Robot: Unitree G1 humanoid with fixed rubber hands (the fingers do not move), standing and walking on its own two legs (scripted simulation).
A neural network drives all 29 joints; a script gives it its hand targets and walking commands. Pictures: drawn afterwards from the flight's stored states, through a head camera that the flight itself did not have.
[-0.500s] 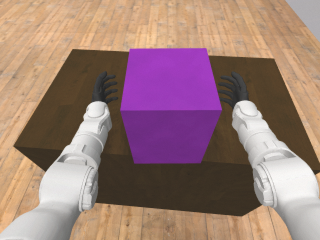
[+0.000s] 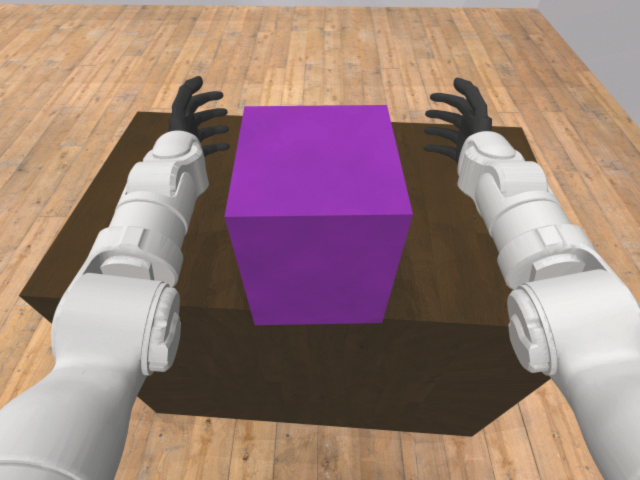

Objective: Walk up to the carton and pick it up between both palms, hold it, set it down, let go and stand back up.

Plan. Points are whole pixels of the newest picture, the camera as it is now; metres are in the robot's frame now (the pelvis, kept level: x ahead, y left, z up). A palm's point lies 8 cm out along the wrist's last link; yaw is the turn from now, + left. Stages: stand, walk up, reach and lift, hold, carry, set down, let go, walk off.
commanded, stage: set down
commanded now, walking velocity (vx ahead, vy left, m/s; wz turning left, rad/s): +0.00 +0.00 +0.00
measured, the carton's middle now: (317, 221) +0.46 +0.03 +0.05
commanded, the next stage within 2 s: none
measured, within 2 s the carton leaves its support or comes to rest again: neither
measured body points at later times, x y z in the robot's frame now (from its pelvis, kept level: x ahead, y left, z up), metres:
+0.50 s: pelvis +0.01 +0.01 +0.01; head +0.03 +0.02 +0.46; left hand +0.43 +0.21 +0.16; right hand +0.44 -0.17 +0.14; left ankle +0.04 +0.14 -0.73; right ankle +0.04 -0.10 -0.73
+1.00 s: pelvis +0.01 +0.01 +0.01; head +0.01 +0.02 +0.46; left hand +0.37 +0.21 +0.11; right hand +0.37 -0.18 +0.10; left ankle +0.04 +0.14 -0.73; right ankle +0.04 -0.10 -0.73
